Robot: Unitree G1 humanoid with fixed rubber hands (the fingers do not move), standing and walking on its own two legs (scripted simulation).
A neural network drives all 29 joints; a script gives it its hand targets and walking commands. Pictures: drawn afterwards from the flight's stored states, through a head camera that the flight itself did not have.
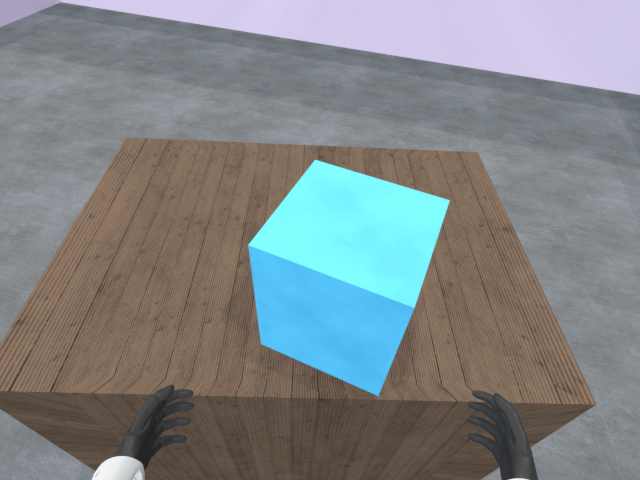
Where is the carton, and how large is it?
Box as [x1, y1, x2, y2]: [248, 160, 449, 395]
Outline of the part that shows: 314,160 248,245 261,343 378,395 413,310 449,200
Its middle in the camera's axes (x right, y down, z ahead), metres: +0.05 +0.05 +0.61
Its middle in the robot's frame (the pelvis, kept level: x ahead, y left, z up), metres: +0.41 +0.00 -0.01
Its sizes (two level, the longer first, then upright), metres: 0.210 0.200 0.250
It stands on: a pedestal, 0.64 m high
